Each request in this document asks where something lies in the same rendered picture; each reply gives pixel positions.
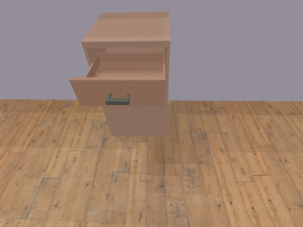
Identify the drawer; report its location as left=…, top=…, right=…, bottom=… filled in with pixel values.
left=69, top=52, right=166, bottom=107

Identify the cabinet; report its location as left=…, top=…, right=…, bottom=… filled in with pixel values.
left=81, top=11, right=170, bottom=137

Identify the handle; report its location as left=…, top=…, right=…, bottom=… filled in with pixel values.
left=105, top=93, right=130, bottom=105

